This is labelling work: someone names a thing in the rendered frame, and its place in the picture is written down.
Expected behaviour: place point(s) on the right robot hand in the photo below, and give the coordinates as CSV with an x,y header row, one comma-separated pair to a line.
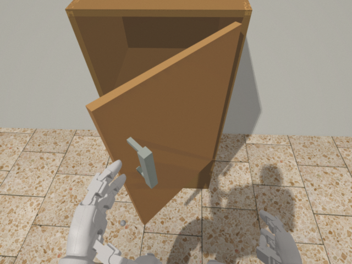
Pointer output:
x,y
282,247

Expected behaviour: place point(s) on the left robot hand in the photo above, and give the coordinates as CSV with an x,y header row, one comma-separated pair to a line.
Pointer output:
x,y
90,216

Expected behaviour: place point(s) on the cupboard door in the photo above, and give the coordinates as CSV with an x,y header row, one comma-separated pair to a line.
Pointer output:
x,y
175,110

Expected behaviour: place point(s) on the handle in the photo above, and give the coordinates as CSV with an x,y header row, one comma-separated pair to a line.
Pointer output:
x,y
147,169

